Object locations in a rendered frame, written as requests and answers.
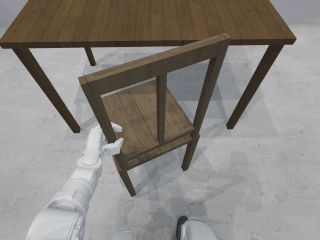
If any left robot forearm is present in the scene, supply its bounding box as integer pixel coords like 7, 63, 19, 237
25, 148, 103, 240

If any left robot upper arm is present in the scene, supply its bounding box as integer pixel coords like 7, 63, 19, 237
27, 207, 86, 240

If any left robot hand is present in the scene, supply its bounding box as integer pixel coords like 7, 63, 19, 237
85, 122, 124, 157

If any table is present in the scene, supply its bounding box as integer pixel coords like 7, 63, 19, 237
0, 0, 297, 133

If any chair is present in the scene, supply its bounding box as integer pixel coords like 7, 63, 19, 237
78, 33, 232, 197

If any robot right thigh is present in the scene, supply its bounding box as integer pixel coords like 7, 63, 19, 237
180, 220, 218, 240

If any robot right foot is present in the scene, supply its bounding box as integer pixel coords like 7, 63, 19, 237
176, 216, 188, 240

